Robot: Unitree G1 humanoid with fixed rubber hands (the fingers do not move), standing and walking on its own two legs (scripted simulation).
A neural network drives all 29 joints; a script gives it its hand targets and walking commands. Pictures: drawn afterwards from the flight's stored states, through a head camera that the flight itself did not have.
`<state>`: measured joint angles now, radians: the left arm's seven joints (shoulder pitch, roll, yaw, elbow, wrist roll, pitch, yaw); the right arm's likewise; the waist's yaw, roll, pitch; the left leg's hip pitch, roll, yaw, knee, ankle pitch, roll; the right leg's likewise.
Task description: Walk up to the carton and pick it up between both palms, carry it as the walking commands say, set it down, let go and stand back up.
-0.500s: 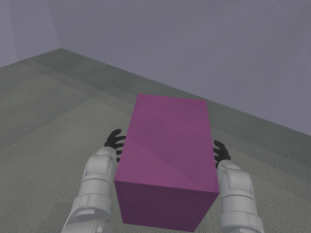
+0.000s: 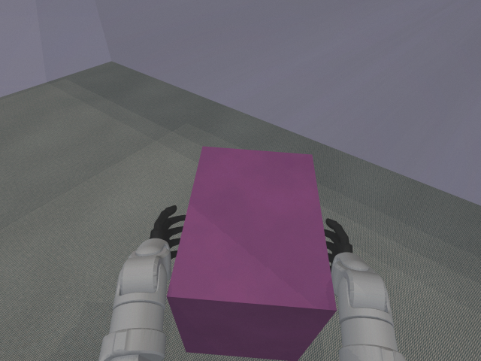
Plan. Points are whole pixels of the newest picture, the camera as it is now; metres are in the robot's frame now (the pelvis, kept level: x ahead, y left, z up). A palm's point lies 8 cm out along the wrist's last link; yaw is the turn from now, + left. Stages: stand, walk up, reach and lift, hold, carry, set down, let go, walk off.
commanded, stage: reach and lift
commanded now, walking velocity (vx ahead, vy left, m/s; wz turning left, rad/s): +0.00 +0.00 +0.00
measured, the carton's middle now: (249, 253) +0.32 +0.00 -0.02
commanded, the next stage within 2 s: hold in 0.62 s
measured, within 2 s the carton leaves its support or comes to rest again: neither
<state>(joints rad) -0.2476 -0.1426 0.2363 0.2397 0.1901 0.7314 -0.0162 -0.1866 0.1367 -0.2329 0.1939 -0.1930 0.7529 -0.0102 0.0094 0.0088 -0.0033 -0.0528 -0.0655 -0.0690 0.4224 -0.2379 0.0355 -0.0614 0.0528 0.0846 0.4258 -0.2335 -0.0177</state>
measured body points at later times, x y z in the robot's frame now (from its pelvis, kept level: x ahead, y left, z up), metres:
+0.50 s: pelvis -0.02 +0.00 +0.00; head -0.07 -0.01 +0.44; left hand +0.27 +0.16 +0.04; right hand +0.27 -0.15 +0.03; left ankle +0.00 +0.10 -0.74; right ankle +0.01 -0.11 -0.74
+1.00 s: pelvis -0.02 +0.00 -0.01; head -0.07 +0.00 +0.44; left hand +0.27 +0.15 +0.04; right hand +0.26 -0.16 +0.03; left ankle +0.00 +0.10 -0.74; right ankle +0.01 -0.11 -0.74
